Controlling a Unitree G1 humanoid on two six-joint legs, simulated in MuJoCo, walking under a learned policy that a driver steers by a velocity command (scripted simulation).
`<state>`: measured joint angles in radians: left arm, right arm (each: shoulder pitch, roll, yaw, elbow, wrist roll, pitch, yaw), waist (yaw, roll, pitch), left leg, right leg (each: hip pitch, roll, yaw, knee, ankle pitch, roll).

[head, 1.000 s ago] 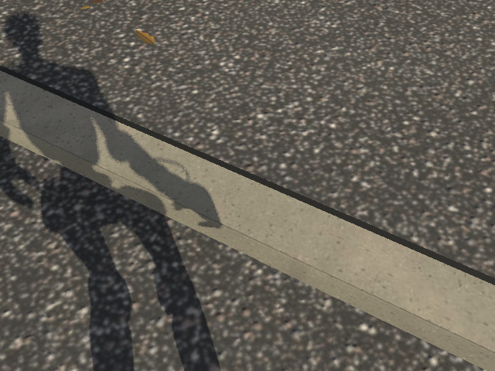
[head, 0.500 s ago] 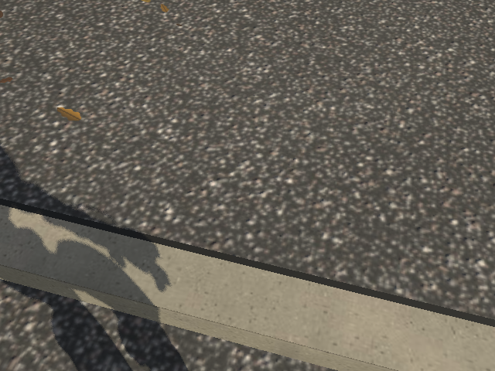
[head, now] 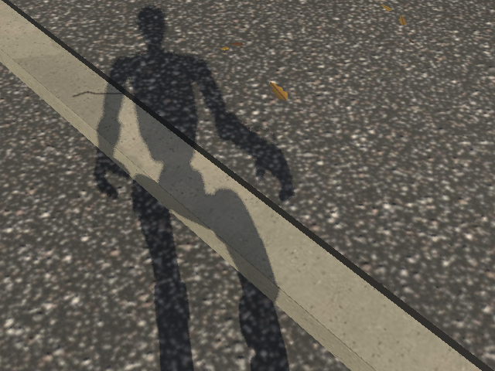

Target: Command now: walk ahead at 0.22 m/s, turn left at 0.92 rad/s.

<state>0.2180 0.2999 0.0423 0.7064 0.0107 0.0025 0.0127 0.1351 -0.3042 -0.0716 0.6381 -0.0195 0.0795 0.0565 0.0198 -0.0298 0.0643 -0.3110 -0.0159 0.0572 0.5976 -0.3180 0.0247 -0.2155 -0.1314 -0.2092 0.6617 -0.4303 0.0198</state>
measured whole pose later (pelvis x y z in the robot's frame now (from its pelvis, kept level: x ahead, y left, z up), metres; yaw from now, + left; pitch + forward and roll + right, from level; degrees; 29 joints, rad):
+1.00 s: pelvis +0.60 +0.05 +0.01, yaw -12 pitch +2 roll +3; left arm 0.18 0.30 0.06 0.67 0.03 -0.01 -0.01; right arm 0.33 -0.29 -0.04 0.76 -0.07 -0.09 -0.01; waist 0.00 -0.05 -0.01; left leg -0.26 -0.01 0.12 0.52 -0.29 0.01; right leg -0.77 0.03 0.00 1.86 -0.40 -0.13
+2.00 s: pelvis +1.49 -0.20 +0.12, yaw +9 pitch +3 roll +0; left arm -0.07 0.21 -0.05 0.52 0.03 -0.07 -0.01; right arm 0.48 -0.30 -0.08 0.83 0.00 -0.06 0.01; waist -0.15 0.01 0.01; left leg 0.05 -0.17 -0.26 0.34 -0.39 0.15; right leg -0.68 -0.09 0.10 0.61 0.00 0.04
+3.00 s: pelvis +1.87 -0.18 +0.13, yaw +24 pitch -1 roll +0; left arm 0.24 0.22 0.01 0.88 0.01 0.01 0.03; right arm 0.27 -0.22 -0.02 0.92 -0.02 0.00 -0.01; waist -0.02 0.00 0.01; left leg -0.28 -0.05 -0.06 0.42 -0.13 0.02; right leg -0.17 0.03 0.00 0.46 -0.27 -0.03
